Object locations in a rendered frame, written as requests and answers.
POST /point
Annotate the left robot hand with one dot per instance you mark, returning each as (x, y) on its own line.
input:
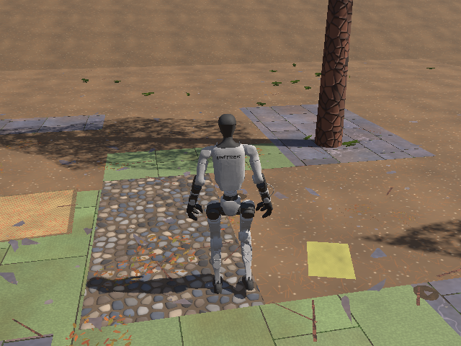
(190, 209)

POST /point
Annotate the humanoid robot head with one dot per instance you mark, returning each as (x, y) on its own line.
(227, 125)

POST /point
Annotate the robot right upper arm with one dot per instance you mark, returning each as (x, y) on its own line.
(254, 162)

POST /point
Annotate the robot right shin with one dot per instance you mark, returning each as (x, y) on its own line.
(246, 251)

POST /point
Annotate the right robot forearm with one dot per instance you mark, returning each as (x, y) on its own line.
(263, 191)

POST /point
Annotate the left robot forearm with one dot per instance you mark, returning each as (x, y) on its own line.
(194, 194)

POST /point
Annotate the robot left upper arm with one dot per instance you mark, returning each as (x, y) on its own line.
(205, 153)

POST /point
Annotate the right robot hand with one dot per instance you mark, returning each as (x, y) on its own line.
(265, 206)

